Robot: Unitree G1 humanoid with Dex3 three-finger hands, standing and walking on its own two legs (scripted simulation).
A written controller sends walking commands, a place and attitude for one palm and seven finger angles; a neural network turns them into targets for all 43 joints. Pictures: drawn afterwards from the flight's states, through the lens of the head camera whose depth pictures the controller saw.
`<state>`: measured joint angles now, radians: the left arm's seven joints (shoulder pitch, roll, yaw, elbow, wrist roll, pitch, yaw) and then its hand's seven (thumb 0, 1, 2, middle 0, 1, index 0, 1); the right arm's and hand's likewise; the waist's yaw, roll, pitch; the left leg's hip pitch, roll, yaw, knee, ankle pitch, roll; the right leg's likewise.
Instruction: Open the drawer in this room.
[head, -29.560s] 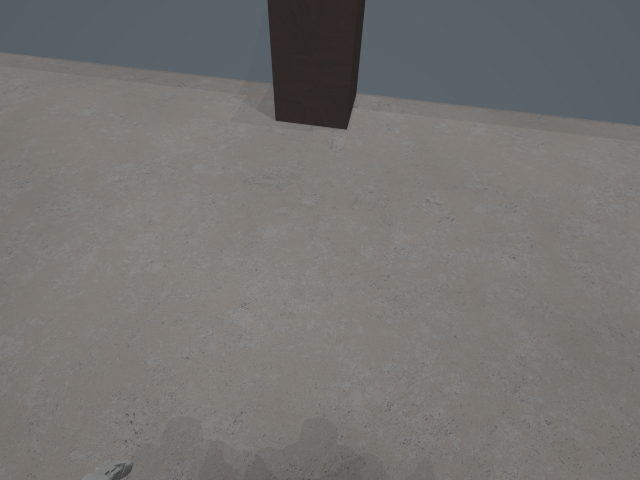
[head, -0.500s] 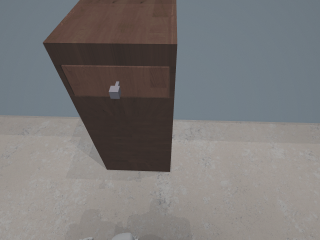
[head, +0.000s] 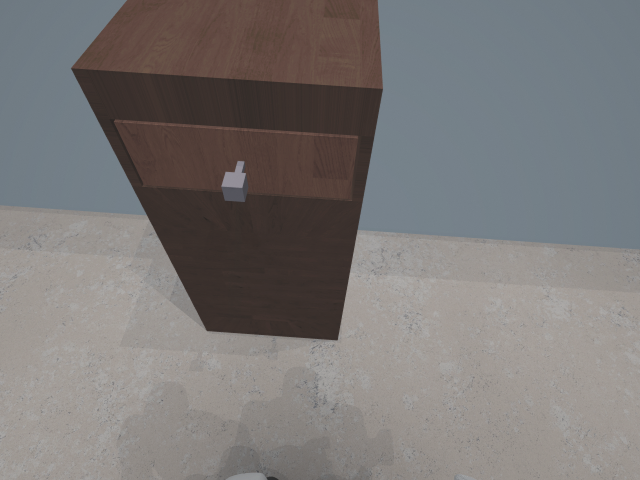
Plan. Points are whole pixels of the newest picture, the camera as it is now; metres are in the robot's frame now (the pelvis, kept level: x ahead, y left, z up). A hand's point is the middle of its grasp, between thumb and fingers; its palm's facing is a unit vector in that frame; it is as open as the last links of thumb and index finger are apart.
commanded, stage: come to a stop and stand still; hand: left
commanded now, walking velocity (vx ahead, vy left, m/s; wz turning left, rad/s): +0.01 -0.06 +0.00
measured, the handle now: (237, 179) +0.55 +0.19 +0.00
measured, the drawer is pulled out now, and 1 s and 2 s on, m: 0.00 0.00 0.00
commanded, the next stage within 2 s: look again from close up in 0.68 s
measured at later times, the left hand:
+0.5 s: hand out of the picture +0.00 +0.11 -0.17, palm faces +0.08 -0.98 -0.19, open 7.2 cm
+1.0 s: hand out of the picture -0.06 +0.11 -0.17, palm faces +0.07 -0.98 -0.18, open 7.3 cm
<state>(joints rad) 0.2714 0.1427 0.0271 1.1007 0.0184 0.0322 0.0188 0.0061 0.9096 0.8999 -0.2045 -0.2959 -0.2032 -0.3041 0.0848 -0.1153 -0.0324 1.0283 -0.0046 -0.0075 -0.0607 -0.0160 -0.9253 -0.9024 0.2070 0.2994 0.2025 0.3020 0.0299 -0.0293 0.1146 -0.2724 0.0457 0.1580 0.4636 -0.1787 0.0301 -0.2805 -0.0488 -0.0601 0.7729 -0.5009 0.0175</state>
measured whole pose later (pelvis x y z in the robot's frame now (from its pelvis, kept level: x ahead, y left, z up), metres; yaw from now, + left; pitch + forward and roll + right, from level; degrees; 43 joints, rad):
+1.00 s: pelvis -0.03 -0.05 +0.00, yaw +3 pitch -1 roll -1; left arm 0.33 0.11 -0.01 1.14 0.01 -0.03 0.03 0.01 0.91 0.90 -0.20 -0.30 -0.20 -0.30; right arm 0.32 -0.16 0.01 1.08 -0.02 -0.01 -0.03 0.01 -0.92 -0.90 0.20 0.30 0.20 0.30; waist -0.01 0.04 0.01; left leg -0.21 0.03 0.04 0.52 -0.31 0.00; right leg -0.22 -0.02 -0.11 0.50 -0.27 -0.02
